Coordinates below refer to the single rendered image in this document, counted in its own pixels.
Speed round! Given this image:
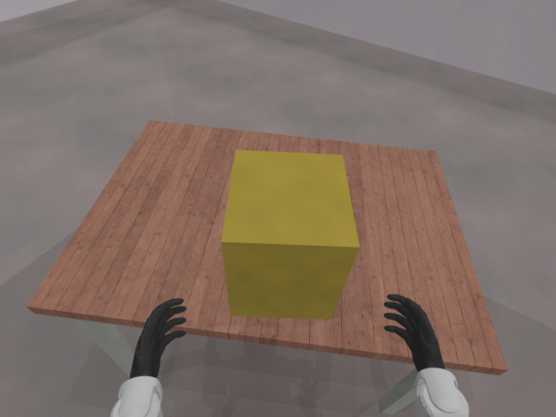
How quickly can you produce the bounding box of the table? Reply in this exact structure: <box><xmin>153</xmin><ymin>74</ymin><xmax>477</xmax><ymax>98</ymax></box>
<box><xmin>26</xmin><ymin>120</ymin><xmax>508</xmax><ymax>415</ymax></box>

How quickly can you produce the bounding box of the right robot forearm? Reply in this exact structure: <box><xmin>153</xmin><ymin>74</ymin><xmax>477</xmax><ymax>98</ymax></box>
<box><xmin>414</xmin><ymin>367</ymin><xmax>469</xmax><ymax>417</ymax></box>

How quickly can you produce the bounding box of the right robot hand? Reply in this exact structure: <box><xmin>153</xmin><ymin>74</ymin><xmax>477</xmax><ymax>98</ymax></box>
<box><xmin>384</xmin><ymin>295</ymin><xmax>445</xmax><ymax>372</ymax></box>

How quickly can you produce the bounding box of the left robot forearm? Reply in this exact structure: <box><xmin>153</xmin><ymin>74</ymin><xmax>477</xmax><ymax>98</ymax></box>
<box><xmin>110</xmin><ymin>376</ymin><xmax>163</xmax><ymax>417</ymax></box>

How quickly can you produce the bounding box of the left robot hand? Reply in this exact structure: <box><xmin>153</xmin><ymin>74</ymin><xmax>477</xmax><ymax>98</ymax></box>
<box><xmin>129</xmin><ymin>298</ymin><xmax>186</xmax><ymax>379</ymax></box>

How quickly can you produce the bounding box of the carton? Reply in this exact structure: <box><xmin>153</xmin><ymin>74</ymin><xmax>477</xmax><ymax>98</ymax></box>
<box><xmin>222</xmin><ymin>149</ymin><xmax>360</xmax><ymax>320</ymax></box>

